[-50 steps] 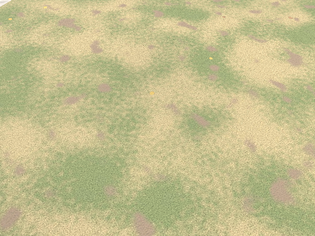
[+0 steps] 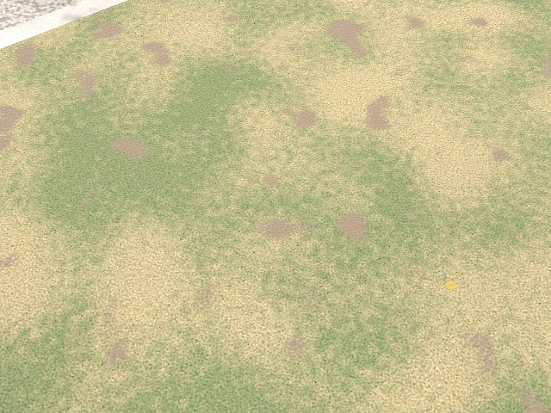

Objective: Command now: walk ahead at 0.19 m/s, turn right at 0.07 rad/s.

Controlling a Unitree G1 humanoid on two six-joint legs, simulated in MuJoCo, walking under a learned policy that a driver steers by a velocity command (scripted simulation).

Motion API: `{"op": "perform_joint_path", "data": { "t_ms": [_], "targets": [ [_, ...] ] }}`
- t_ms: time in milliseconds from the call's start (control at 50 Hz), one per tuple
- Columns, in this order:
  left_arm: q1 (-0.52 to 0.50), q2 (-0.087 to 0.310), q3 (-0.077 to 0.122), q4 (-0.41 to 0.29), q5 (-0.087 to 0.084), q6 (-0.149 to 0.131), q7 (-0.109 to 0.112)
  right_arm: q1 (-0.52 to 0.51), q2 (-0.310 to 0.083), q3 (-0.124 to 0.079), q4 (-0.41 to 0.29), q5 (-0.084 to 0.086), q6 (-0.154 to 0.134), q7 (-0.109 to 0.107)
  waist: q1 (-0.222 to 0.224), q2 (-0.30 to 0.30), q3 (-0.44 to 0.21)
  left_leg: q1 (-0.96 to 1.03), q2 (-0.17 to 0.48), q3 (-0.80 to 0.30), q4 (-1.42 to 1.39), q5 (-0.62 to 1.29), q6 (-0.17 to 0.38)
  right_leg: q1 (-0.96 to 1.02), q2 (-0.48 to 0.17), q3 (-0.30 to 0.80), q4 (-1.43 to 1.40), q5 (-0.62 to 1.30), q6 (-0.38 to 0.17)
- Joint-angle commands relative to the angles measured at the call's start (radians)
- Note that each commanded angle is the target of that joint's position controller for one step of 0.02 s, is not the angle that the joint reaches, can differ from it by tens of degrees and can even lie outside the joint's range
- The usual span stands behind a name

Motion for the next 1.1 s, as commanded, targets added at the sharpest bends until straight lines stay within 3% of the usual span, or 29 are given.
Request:
{"op": "perform_joint_path", "data": {
  "t_ms": [20,80,120,220,320,380,420,440,460,480,500,520,540,560,620,660,700,740,800,840,860,880,900,920,940,980,1000,1040,1100],
  "targets": [
    [0.216,0.084,0.033,0.031,0.001,0.033,0.013,0.014,-0.080,-0.015,-0.021,-0.023,-0.039,-0.014,0.048,0.006,-0.228,0.053,0.344,-0.195,-0.207,0.690,0.126,0.136,-0.043,0.009,-0.117,0.077,0.014],
    [0.163,0.101,0.044,0.020,-0.001,0.041,0.013,-0.015,-0.116,-0.030,-0.009,-0.019,-0.018,-0.042,0.028,0.049,-0.237,0.175,0.328,-0.090,-0.215,0.647,0.083,0.036,-0.037,-0.003,-0.233,0.201,0.033],
    [0.119,0.111,0.052,0.004,-0.005,0.049,0.007,-0.033,-0.112,-0.032,-0.010,-0.013,0.006,-0.059,0.010,0.064,-0.222,0.230,0.338,-0.065,-0.233,0.510,0.068,-0.020,-0.051,-0.013,-0.286,0.252,0.045],
    [0.035,0.100,0.058,-0.047,0.002,0.075,-0.011,-0.036,-0.108,-0.036,-0.007,-0.013,0.047,-0.077,-0.030,0.082,-0.152,0.317,0.405,-0.055,-0.261,0.238,0.091,-0.112,-0.069,-0.056,-0.383,0.222,0.047],
    [0.019,0.074,0.056,-0.085,0.002,0.080,-0.051,-0.033,-0.129,-0.049,-0.021,0.001,0.078,-0.078,-0.035,0.103,-0.160,0.422,0.462,-0.003,-0.175,0.405,0.074,-0.105,-0.042,-0.128,-0.482,0.136,0.014],
    [0.039,0.072,0.060,-0.099,-0.007,0.081,-0.074,-0.046,-0.149,-0.060,-0.031,0.022,0.084,-0.074,-0.019,0.115,-0.186,0.442,0.473,0.046,-0.081,0.542,0.028,-0.005,0.004,-0.185,-0.613,0.111,-0.032],
    [0.135,0.092,0.078,-0.083,-0.005,0.080,-0.075,-0.067,-0.145,-0.063,-0.029,0.046,0.076,-0.072,0.048,0.100,-0.220,0.381,0.429,0.117,0.089,0.578,-0.048,0.183,0.061,-0.211,-0.809,0.257,-0.091],
    [0.229,0.162,0.107,-0.065,0.005,0.076,-0.053,-0.035,-0.131,-0.063,-0.021,0.042,0.063,-0.064,0.093,0.011,-0.257,0.235,0.358,0.146,0.279,0.455,-0.124,0.385,0.047,-0.104,-0.895,0.538,-0.154],
    [0.269,0.331,0.148,-0.076,0.018,0.076,-0.028,-0.061,-0.067,-0.047,-0.085,-0.012,0.045,-0.052,0.052,-0.302,-0.308,-0.143,0.208,0.159,0.592,-0.293,-0.216,0.652,-0.210,0.286,-0.834,1.177,-0.306],
    [0.246,0.310,0.135,-0.117,0.052,0.060,-0.034,-0.114,-0.077,-0.039,-0.107,-0.027,0.028,-0.042,0.081,-0.272,-0.457,-0.322,0.096,-0.073,0.805,-0.583,-0.241,0.760,-0.321,0.503,-0.850,1.194,-0.486],
    [0.208,0.272,0.127,-0.124,0.041,0.050,-0.044,-0.149,-0.119,-0.050,-0.100,0.000,0.021,-0.034,0.098,-0.127,-0.434,-0.364,0.133,-0.160,0.840,-0.535,-0.224,0.749,-0.282,0.402,-0.868,1.117,-0.454],
    [0.154,0.243,0.122,-0.122,0.016,0.046,-0.039,-0.154,-0.112,-0.049,-0.098,0.013,0.019,-0.038,0.062,-0.074,-0.355,-0.382,0.150,-0.167,0.789,-0.449,-0.213,0.688,-0.212,0.318,-0.867,0.994,-0.390],
    [0.100,0.209,0.114,-0.131,-0.007,0.054,-0.032,-0.147,-0.108,-0.050,-0.087,0.007,0.021,-0.050,0.032,-0.025,-0.286,-0.387,0.163,-0.162,0.710,-0.383,-0.216,0.616,-0.165,0.276,-0.880,0.901,-0.340],
    [0.056,0.190,0.106,-0.143,-0.017,0.064,-0.020,-0.141,-0.118,-0.055,-0.085,0.003,0.027,-0.059,0.007,-0.038,-0.258,-0.341,0.168,-0.164,0.642,-0.337,-0.222,0.542,-0.135,0.252,-0.898,0.841,-0.316],
    [0.035,0.208,0.115,-0.163,0.001,0.084,-0.003,-0.115,-0.083,-0.046,-0.071,0.012,0.033,-0.057,-0.008,-0.074,-0.261,-0.245,0.115,-0.152,0.477,-0.272,-0.254,0.468,-0.085,0.251,-0.899,0.834,-0.298],
    [0.036,0.222,0.121,-0.166,0.000,0.090,0.006,-0.118,-0.072,-0.041,-0.064,0.015,0.033,-0.058,-0.002,-0.082,-0.276,-0.200,0.094,-0.165,0.369,-0.236,-0.265,0.445,-0.069,0.272,-0.882,0.796,-0.281],
    [0.041,0.215,0.117,-0.170,-0.012,0.093,0.009,-0.114,-0.076,-0.040,-0.058,0.024,0.029,-0.044,0.011,-0.098,-0.302,-0.130,0.089,-0.166,0.271,-0.176,-0.256,0.380,-0.041,0.318,-0.938,0.298,-0.272],
    [0.047,0.226,0.112,-0.175,-0.008,0.084,-0.001,-0.148,-0.091,-0.047,-0.073,0.037,0.012,-0.027,0.032,-0.158,-0.236,-0.094,0.080,-0.164,0.188,-0.186,-0.236,0.294,-0.035,0.408,-1.009,-0.116,-0.279],
    [0.044,0.211,0.100,-0.178,-0.001,0.068,-0.013,-0.128,-0.119,-0.064,-0.078,0.051,-0.031,-0.019,0.020,-0.202,-0.186,0.026,0.085,-0.171,0.073,-0.225,-0.211,0.224,-0.025,0.469,-0.997,-0.200,-0.271],
    [-0.001,0.166,0.078,-0.193,0.001,0.063,-0.016,-0.012,-0.122,-0.078,-0.039,0.058,-0.054,-0.019,-0.048,-0.184,-0.179,0.232,0.114,-0.145,-0.049,-0.127,-0.190,0.109,0.009,0.438,-0.914,-0.231,-0.235],
    [-0.006,0.115,0.060,-0.199,0.008,0.056,-0.016,0.107,-0.142,-0.091,-0.003,0.053,-0.061,-0.022,-0.091,-0.142,-0.205,0.404,0.180,-0.185,-0.082,-0.138,-0.163,-0.005,0.051,0.370,-0.782,-0.253,-0.193],
    [0.010,0.021,0.029,-0.211,0.009,0.047,-0.017,0.228,-0.196,-0.099,0.011,0.019,-0.065,-0.027,-0.112,0.057,-0.261,0.559,0.378,-0.481,-0.185,-0.429,-0.077,-0.151,0.165,0.184,-0.458,-0.233,-0.131],
    [-0.068,0.096,0.047,-0.273,0.075,0.053,-0.046,0.213,-0.283,-0.095,0.012,-0.095,-0.039,-0.022,-0.108,0.287,-0.134,0.468,0.535,-0.901,-0.382,-0.867,0.009,-0.390,0.230,0.086,-0.283,-0.169,-0.130],
    [-0.101,0.126,0.053,-0.261,0.084,0.054,-0.054,0.141,-0.211,-0.086,-0.005,-0.074,-0.025,-0.014,-0.078,0.159,-0.016,0.375,0.554,-0.871,-0.374,-0.842,0.024,-0.443,0.142,0.115,-0.186,-0.033,-0.132],
    [-0.086,0.133,0.053,-0.234,0.083,0.049,-0.068,0.140,-0.170,-0.070,-0.003,-0.045,-0.019,-0.014,-0.062,0.094,-0.009,0.331,0.500,-0.729,-0.338,-0.742,-0.004,-0.414,0.127,0.119,-0.183,0.052,-0.125],
    [0.002,0.125,0.053,-0.186,0.094,0.039,-0.095,0.180,-0.152,-0.055,0.025,-0.025,-0.026,-0.025,-0.039,0.121,-0.060,0.305,0.395,-0.524,-0.350,-0.558,-0.039,-0.288,0.125,0.102,-0.214,0.143,-0.096],
    [0.044,0.085,0.048,-0.179,-0.024,0.009,-0.058,0.175,-0.115,-0.048,0.015,0.033,-0.046,-0.039,-0.025,0.191,-0.069,0.382,0.371,-0.465,-0.323,-0.390,-0.013,-0.316,0.083,0.089,-0.215,0.150,-0.095],
    [-0.059,0.072,0.030,-0.196,0.000,-0.014,-0.042,0.224,-0.091,-0.035,0.044,0.025,-0.058,-0.047,-0.063,0.132,-0.044,0.387,0.370,-0.372,-0.310,-0.094,0.012,-0.334,0.084,0.052,-0.275,0.189,-0.075],
    [-0.156,0.016,0.006,-0.231,0.024,-0.023,-0.059,0.231,-0.136,-0.040,0.069,0.022,-0.036,-0.056,-0.074,0.143,-0.056,0.330,0.343,-0.226,-0.282,0.268,-0.006,-0.206,0.066,-0.073,-0.481,0.271,-0.043]
  ]
}}
Velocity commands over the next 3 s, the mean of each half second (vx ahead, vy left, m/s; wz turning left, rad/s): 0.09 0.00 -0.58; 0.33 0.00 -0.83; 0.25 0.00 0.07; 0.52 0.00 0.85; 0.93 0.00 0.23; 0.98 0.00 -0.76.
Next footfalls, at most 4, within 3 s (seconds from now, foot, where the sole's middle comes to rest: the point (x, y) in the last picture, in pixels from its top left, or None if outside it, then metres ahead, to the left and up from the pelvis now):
0.44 right None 0.15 -0.21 -0.76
0.86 left None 0.33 -0.06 -0.76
1.26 right None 0.33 -0.45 -0.76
1.72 left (385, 390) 0.46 -0.23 -0.76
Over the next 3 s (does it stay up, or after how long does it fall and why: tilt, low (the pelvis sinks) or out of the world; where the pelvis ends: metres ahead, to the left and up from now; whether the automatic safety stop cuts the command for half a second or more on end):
stays up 1.40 -0.55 -0.02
